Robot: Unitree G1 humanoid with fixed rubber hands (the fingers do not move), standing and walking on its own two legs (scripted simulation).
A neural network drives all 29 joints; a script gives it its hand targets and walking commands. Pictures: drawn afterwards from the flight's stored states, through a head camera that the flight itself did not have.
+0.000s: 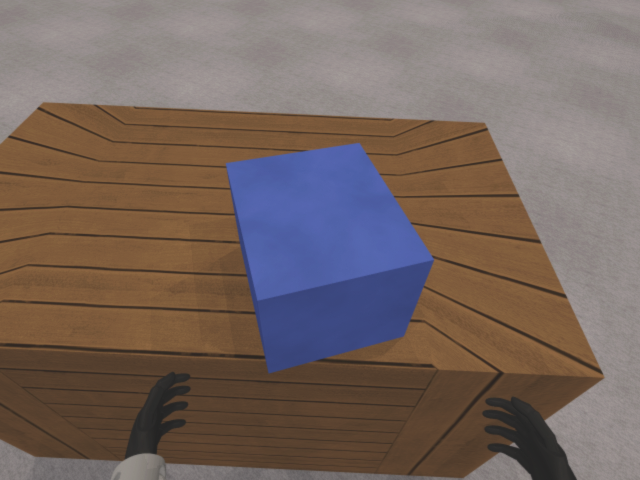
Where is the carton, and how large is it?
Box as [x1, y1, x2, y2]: [226, 143, 433, 372]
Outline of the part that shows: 359,143 226,163 241,250 268,372 272,372 403,336 433,259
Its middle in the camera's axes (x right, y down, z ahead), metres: +0.00 +0.02 +0.60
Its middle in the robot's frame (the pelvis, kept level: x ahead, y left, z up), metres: +0.43 +0.02 +0.01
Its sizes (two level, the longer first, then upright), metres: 0.256 0.218 0.193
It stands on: a pedestal, 0.69 m high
